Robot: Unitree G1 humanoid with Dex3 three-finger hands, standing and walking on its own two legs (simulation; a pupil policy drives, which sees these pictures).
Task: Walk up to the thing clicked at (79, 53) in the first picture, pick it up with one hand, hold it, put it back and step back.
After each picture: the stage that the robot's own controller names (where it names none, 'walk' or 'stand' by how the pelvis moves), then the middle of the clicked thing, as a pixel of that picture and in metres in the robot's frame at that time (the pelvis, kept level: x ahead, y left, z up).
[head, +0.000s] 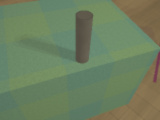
stand; (83, 39) +0.58 +0.03 +0.03
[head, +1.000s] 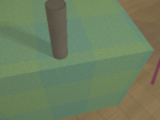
rise first; (58, 33) +0.53 +0.13 +0.06
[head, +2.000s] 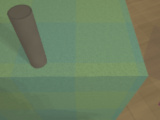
rise first; (31, 41) +0.46 +0.23 +0.07
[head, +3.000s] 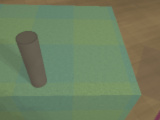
stand; (33, 62) +0.43 +0.21 +0.03
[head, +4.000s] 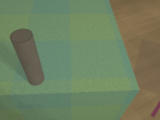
stand; (30, 60) +0.43 +0.23 +0.02
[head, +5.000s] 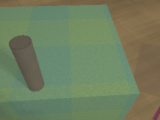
stand; (29, 67) +0.41 +0.23 +0.02
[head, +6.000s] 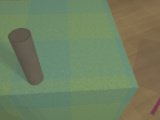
stand; (29, 60) +0.43 +0.24 +0.03
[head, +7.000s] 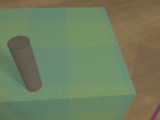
stand; (27, 67) +0.42 +0.23 +0.02
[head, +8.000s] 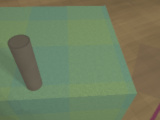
stand; (27, 66) +0.42 +0.23 +0.02
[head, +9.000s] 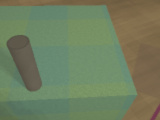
rise first; (27, 66) +0.41 +0.23 +0.02
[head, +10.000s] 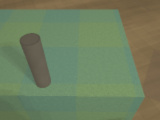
rise first; (37, 63) +0.44 +0.23 +0.03
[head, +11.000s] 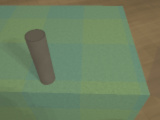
go down; (42, 60) +0.44 +0.21 +0.03
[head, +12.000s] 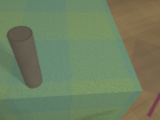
go down; (28, 61) +0.42 +0.20 +0.05
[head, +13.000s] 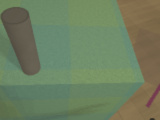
close in; (25, 47) +0.44 +0.20 +0.07
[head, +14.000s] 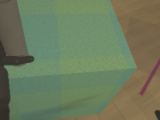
close; (11, 33) +0.46 +0.21 +0.10
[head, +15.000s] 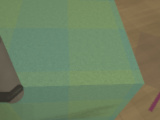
lift; (2, 73) +0.33 +0.25 +0.09
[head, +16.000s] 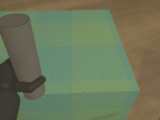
lift; (26, 62) +0.32 +0.18 +0.18
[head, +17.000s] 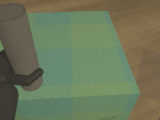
hold; (22, 55) +0.32 +0.18 +0.21
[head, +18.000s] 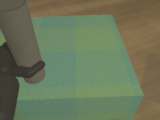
crouch; (24, 47) +0.33 +0.18 +0.23
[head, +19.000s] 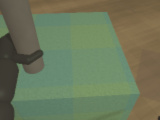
crouch; (24, 36) +0.39 +0.18 +0.22
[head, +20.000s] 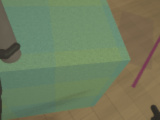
lower; out of the picture +0.47 +0.22 +0.10
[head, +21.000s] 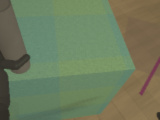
lower; (10, 41) +0.44 +0.21 +0.10
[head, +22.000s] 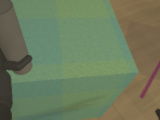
lower; (12, 43) +0.43 +0.21 +0.10
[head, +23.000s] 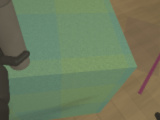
lower; (10, 38) +0.45 +0.21 +0.10
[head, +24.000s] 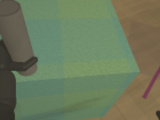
loosen; (18, 44) +0.43 +0.19 +0.10
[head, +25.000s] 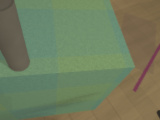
rise; (10, 39) +0.43 +0.19 +0.10
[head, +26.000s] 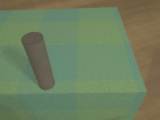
sink last; (40, 64) +0.42 +0.21 +0.06
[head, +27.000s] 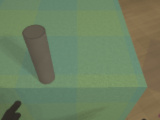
stand; (41, 58) +0.43 +0.19 +0.05
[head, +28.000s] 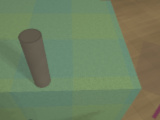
stand; (37, 62) +0.42 +0.19 +0.04
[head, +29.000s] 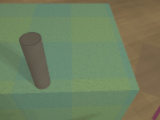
stand; (37, 64) +0.42 +0.20 +0.03
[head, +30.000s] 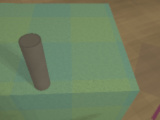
stand; (37, 65) +0.42 +0.20 +0.03
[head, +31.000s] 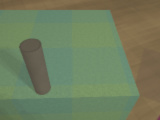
walk; (37, 70) +0.41 +0.20 +0.03
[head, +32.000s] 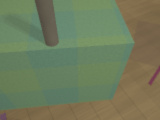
walk; (48, 21) +0.63 +0.21 +0.05
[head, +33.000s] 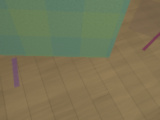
walk; out of the picture +1.03 +0.16 +0.06
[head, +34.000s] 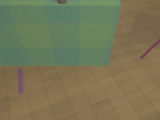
stand; out of the picture +1.11 +0.19 +0.05
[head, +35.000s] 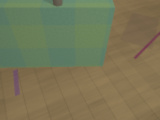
stand; out of the picture +1.12 +0.22 +0.03
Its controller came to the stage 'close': yes
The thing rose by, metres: 0.20
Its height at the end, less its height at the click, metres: +0.00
